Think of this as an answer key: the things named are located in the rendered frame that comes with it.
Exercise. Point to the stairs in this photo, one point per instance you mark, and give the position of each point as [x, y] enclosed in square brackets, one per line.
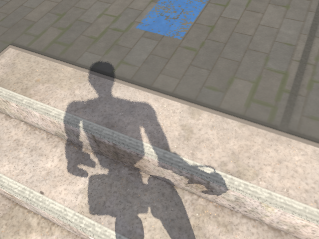
[60, 182]

